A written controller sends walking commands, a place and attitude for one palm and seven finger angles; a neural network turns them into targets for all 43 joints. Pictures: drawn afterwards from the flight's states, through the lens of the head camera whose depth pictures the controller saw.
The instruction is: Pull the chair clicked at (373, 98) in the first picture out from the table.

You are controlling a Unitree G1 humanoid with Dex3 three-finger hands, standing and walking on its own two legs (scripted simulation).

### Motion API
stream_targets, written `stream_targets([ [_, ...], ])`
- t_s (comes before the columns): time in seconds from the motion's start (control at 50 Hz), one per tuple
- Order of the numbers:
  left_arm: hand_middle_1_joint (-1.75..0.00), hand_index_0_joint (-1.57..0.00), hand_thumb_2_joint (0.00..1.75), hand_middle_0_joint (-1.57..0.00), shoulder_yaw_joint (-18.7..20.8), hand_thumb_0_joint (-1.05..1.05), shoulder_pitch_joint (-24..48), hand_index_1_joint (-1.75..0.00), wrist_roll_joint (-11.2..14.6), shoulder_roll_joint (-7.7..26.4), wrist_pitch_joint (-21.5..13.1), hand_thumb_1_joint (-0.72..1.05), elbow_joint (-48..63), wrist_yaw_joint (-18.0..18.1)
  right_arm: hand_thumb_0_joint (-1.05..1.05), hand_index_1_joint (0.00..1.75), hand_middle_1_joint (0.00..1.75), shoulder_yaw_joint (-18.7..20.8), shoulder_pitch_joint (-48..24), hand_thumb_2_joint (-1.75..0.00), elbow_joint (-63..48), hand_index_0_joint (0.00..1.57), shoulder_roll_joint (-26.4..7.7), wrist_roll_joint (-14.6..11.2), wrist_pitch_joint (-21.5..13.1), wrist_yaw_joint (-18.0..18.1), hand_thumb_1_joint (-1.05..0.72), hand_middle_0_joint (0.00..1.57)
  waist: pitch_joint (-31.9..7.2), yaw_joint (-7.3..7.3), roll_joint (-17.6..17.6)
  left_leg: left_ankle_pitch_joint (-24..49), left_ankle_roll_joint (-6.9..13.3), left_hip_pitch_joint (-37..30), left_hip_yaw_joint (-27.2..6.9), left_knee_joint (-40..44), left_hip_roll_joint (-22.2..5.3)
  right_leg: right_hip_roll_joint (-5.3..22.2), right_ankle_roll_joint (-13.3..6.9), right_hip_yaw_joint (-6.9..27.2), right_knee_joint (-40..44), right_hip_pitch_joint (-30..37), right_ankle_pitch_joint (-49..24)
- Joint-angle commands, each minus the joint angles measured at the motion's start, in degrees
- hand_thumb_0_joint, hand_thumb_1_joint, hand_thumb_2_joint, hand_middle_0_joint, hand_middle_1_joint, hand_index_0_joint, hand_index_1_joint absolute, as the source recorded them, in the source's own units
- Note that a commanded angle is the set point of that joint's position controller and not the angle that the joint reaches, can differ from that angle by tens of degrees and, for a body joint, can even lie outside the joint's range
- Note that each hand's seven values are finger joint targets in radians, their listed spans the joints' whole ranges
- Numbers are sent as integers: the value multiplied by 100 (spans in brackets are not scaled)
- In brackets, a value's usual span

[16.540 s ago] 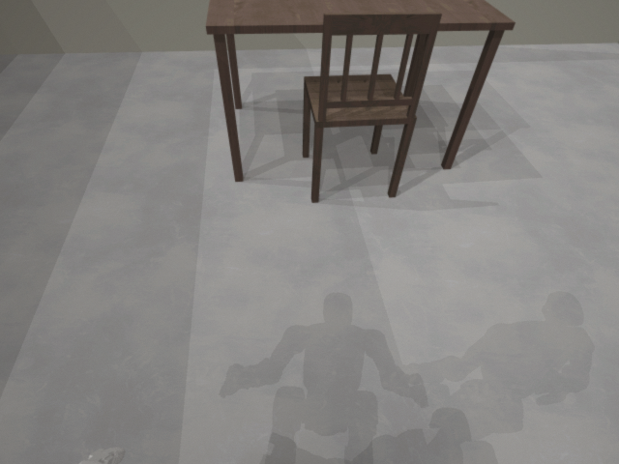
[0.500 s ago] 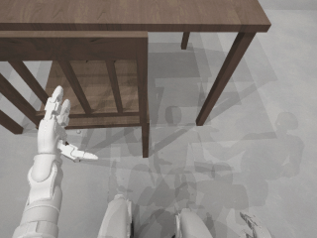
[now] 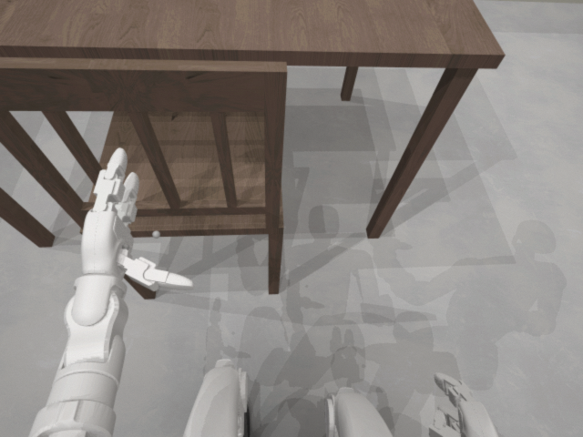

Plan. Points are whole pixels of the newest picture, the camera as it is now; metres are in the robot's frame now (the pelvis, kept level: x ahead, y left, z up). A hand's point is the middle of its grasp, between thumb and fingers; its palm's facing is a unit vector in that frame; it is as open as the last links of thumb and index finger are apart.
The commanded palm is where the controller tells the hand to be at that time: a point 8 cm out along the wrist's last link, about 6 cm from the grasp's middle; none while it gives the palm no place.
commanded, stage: aim the fingers beside a spindle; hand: left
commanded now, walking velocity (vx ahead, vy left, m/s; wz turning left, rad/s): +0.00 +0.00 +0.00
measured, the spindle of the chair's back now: (159, 164) +0.52 +0.23 +0.00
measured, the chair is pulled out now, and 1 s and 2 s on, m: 0.00 0.00 0.00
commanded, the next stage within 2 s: push the fingers through the gap in 0.62 s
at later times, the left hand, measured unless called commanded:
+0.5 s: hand (161, 241) +0.37 +0.19 +0.02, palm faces +0.08 -1.00 -0.02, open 17.0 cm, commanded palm +0.34 +0.24 +0.03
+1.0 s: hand (164, 225) +0.39 +0.19 +0.03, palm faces +0.07 -1.00 -0.03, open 17.0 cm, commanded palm +0.37 +0.24 +0.03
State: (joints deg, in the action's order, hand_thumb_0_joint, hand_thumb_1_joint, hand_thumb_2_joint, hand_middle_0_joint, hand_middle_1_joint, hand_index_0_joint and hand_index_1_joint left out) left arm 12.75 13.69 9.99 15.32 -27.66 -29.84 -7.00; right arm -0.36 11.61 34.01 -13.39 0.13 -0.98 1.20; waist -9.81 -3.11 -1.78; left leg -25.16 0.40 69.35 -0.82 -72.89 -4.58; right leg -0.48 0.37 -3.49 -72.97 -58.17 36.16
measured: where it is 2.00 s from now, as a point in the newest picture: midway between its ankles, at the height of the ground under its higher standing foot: outside the picture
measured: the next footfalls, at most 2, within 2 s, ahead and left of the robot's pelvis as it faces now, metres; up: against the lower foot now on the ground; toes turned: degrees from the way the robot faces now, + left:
none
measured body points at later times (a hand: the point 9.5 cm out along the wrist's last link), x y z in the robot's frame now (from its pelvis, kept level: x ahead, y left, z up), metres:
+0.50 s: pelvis +0.01 -0.01 +0.00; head +0.12 +0.01 +0.44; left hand +0.36 +0.25 +0.02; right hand +0.13 -0.27 -0.11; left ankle +0.08 +0.12 -0.62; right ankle -0.01 -0.13 -0.62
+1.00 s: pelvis +0.00 -0.01 +0.00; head +0.11 +0.01 +0.43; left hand +0.38 +0.24 +0.03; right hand +0.14 -0.26 -0.11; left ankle +0.08 +0.12 -0.62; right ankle -0.01 -0.13 -0.62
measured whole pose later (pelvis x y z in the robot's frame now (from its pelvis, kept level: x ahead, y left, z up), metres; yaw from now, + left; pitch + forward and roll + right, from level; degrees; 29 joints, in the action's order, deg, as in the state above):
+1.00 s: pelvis +0.00 -0.01 +0.00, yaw +0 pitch +22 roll -4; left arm 14.8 18.4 10.3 15.9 -27.7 -34.9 -9.0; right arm -0.3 11.4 35.4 -13.5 0.2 -1.2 1.8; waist -9.7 -3.6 -1.6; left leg -25.6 -0.2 71.0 -1.4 -74.1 -4.9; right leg -0.9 -0.2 -3.8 -74.3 -59.8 36.9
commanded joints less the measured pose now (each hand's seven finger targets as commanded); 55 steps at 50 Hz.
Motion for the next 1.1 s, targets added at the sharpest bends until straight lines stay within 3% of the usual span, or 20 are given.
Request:
stream_targets([
  [0.0,-8,-6,30,-6,46,0,1374,-8,73,577,-30,-50,288,-200,0,30,30,317,238,-90,-610,20,-982,-54,-108,70,-90,20,-1580,-198,31,109,66,-2326,-250,917,259,-173,-140,-2,1237,-380,-898],
  [0.06,-8,-6,30,-6,158,0,1636,-8,133,718,-155,-50,695,-234,0,30,30,334,252,-90,-660,20,-978,-42,-132,60,-90,20,-2065,-99,-238,367,66,-2623,-267,854,256,-161,-168,22,1168,-332,-1032],
  [0.1,-8,-6,30,-6,280,0,1843,-8,122,936,-343,-50,1268,-146,0,30,30,354,268,-90,-661,20,-952,-15,-137,69,-90,20,-2501,-55,-502,788,56,-2996,-256,803,221,-165,-176,49,1121,-271,-1289],
  [0.16,-8,-6,30,-6,644,0,1713,-8,82,1352,-520,-50,1677,62,0,30,30,361,300,-90,-628,20,-932,21,-136,77,-90,20,-2789,46,-686,1244,36,-3291,-282,812,187,-195,-185,60,1074,-114,-1551],
  [0.22,-8,-6,30,-6,626,0,1438,-8,55,1255,-443,-50,1403,136,0,30,30,335,296,-90,-581,20,-874,19,-97,68,-90,20,-2460,-20,-461,1189,55,-2951,-198,815,201,-199,-144,78,1145,85,-1639],
  [0.28,-8,-6,30,-6,668,0,994,-8,97,1180,-199,-50,609,-6,0,30,30,323,347,-90,-544,20,-901,-28,-16,77,-90,20,-1929,-68,27,922,89,-2324,-104,817,234,-205,-107,116,1243,243,-1658],
  [0.32,-8,-6,30,-6,420,0,905,-8,168,879,-67,-50,352,-198,0,30,30,324,339,-90,-572,20,-917,-68,-3,78,-90,20,-1707,-138,160,728,106,-2096,-42,808,263,-190,-88,143,1318,234,-1578],
  [0.4,-8,-6,30,-6,243,0,1053,-8,302,762,-217,-50,855,-454,0,30,30,375,335,-90,-586,20,-924,-86,-80,70,-90,20,-2075,-116,-135,1044,123,-2453,-57,735,257,-177,-120,160,1269,242,-1857],
  [0.48,-8,-6,30,-6,486,0,1049,-8,319,1116,-553,-50,1829,-320,0,30,30,412,347,-90,-549,20,-899,-37,-179,78,-90,20,-2659,-16,-569,1696,93,-3149,-135,752,213,-192,-150,118,1154,326,-2252],
  [0.54,-8,-6,30,-6,768,0,960,-8,231,1391,-569,-50,1705,-116,0,30,30,403,371,-90,-452,20,-901,-4,-194,99,-90,20,-2431,-46,-419,1706,98,-2986,-158,722,198,-204,-137,105,1109,292,-2267],
  [0.58,-8,-6,30,-6,688,0,910,-8,193,1200,-468,-50,1266,-88,0,30,30,375,327,-90,-422,20,-857,-7,-158,92,-90,20,-2057,-102,-238,1383,97,-2679,-121,748,222,-193,-108,108,1167,229,-2066],
  [0.62,-8,-6,30,-6,745,0,821,-8,206,1212,-361,-50,948,-151,0,30,30,367,284,-90,-465,20,-878,-19,-130,96,-90,20,-1857,-58,-200,1093,89,-2402,-72,762,251,-182,-108,138,1212,252,-1876],
  [0.68,-8,-6,30,-6,481,0,726,-8,265,921,-242,-50,825,-362,0,30,30,368,264,-90,-551,20,-897,-49,-124,84,-90,20,-1955,-64,-145,1079,101,-2443,-44,766,265,-178,-114,139,1241,282,-1905],
  [0.74,-8,-6,30,-6,179,0,1023,-8,319,744,-273,-50,1172,-509,0,30,30,378,271,-90,-591,20,-913,-64,-170,78,-90,20,-2156,-149,-407,1249,99,-2804,-126,759,227,-189,-142,94,1203,97,-1916],
  [0.84,-8,-6,30,-6,366,0,1912,-8,215,1066,-452,-50,1159,-309,0,30,30,372,323,-90,-393,20,-950,-12,-236,133,-90,20,-2024,-260,-361,1004,94,-2766,-260,667,199,-196,-142,72,1136,-302,-1526],
  [0.9,-8,-6,30,-6,611,0,2077,-8,105,1266,-447,-50,704,-177,0,30,30,353,325,-90,-359,20,-945,8,-205,144,-90,20,-2015,-192,-274,758,76,-2570,-239,666,221,-190,-145,79,1121,-302,-1305],
  [0.92,-8,-6,30,-6,576,0,2250,-8,87,1249,-452,-50,736,-160,0,30,30,346,317,-90,-369,20,-936,17,-194,145,-90,20,-2131,-201,-383,805,86,-2617,-216,638,233,-183,-146,91,1105,-299,-1348],
  [0.94,-8,-6,30,-6,771,0,2188,-8,52,1476,-436,-50,666,-136,0,30,30,357,351,-90,-372,20,-958,27,-185,140,-90,20,-2253,-107,-509,847,69,-2670,-229,640,224,-185,-166,105,1068,-279,-1343],
  [0.98,-8,-6,30,-6,793,0,2068,-8,44,1488,-357,-50,575,-148,0,30,30,333,372,-90,-430,20,-948,30,-124,116,-90,20,-2455,-33,-547,1064,49,-2808,-210,698,225,-186,-174,99,1086,-115,-1529],
  [1.08,-8,-6,30,-6,749,0,2062,-8,124,1440,-138,-50,255,-281,0,30,30,331,463,-90,-437,20,-967,-22,-8,96,-90,20,-2339,-134,-264,1082,74,-2634,-161,715,204,-213,-134,121,1190,19,-1673],
])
